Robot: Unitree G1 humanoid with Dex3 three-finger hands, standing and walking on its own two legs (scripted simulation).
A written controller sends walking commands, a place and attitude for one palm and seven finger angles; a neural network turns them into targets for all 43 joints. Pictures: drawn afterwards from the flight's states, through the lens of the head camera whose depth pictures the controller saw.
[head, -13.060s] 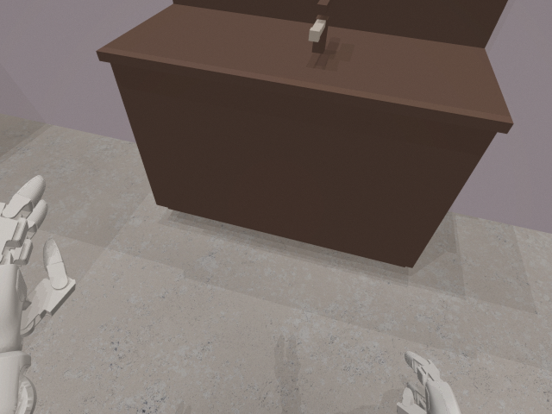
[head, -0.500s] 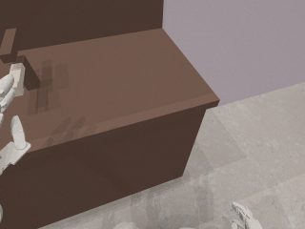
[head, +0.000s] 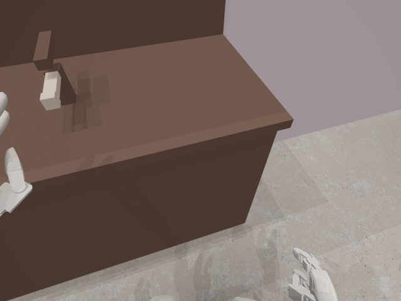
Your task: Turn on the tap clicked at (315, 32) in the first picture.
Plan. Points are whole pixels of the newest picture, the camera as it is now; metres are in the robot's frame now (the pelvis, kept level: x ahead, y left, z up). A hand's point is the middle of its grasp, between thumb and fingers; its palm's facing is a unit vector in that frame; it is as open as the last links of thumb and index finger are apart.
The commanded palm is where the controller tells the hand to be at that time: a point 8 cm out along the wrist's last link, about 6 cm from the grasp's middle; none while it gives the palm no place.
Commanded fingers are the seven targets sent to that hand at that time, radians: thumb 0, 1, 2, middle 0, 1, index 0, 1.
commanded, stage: come to a stop and stand still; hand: left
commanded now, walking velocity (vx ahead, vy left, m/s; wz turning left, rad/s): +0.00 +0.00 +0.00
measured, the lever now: (50, 100) +0.47 +0.34 +0.14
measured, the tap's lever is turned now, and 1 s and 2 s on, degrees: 0 0 0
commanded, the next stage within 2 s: look again from close up in 0.46 s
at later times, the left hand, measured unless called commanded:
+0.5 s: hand out of the picture +0.18 +0.27 +0.17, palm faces +0.41 -0.83 -0.38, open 7.4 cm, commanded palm +0.12 +0.30 +0.19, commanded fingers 0.00 0.90 0.90 -0.20 -0.30 -0.20 -0.30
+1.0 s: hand out of the picture +0.20 +0.34 +0.18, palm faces +0.41 -0.85 -0.33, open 7.4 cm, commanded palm +0.15 +0.35 +0.19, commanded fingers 0.00 0.90 0.90 -0.20 -0.30 -0.20 -0.30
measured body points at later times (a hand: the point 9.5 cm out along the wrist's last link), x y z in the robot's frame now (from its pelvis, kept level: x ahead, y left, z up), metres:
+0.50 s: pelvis -0.04 +0.02 +0.01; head -0.04 +0.02 +0.46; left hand +0.15 +0.31 +0.19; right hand +0.11 -0.21 -0.08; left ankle -0.01 +0.14 -0.72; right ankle +0.00 -0.08 -0.72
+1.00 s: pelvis -0.03 +0.08 +0.02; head -0.02 +0.11 +0.46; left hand +0.18 +0.38 +0.20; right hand +0.13 -0.13 -0.06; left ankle -0.01 +0.14 -0.72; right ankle +0.00 -0.08 -0.72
